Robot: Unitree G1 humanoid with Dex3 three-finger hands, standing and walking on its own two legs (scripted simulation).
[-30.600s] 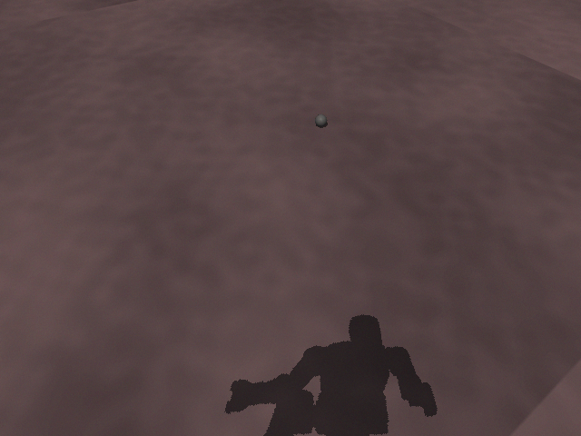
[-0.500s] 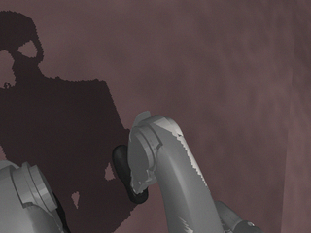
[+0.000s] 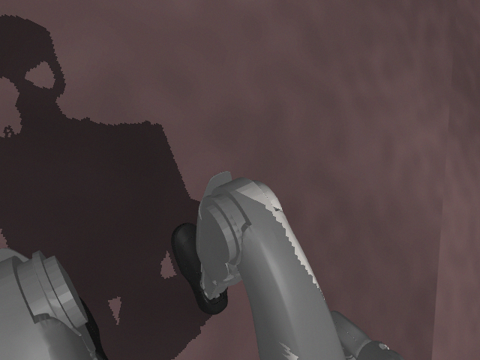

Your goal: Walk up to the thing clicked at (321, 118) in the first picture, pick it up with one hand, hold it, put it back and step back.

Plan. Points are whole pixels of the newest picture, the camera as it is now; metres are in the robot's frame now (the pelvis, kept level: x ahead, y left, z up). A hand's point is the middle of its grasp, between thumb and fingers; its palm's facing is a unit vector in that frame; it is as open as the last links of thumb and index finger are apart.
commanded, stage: withdraw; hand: left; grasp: from above
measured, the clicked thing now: out of the picture +0.48 +0.34 -0.27
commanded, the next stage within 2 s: home in 0.98 s
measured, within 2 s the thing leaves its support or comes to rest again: neither
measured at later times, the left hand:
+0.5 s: hand out of the picture +0.47 +0.38 -0.13, palm faces -0.34 -0.07 -0.94, open 14.1 cm
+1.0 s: hand out of the picture +0.43 +0.35 -0.12, palm faces -0.50 -0.11 -0.86, open 14.1 cm
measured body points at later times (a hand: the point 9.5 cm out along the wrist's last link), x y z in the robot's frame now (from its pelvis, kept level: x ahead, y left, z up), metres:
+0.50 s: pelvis +0.01 +0.00 +0.02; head +0.24 +0.11 +0.39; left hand +0.48 +0.38 -0.07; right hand +0.08 -0.26 -0.06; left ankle +0.06 +0.12 -0.27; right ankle +0.12 -0.12 -0.27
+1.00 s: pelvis -0.01 -0.01 +0.04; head +0.22 +0.10 +0.41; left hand +0.45 +0.36 -0.07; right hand +0.06 -0.29 -0.04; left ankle +0.06 +0.12 -0.27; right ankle +0.12 -0.12 -0.27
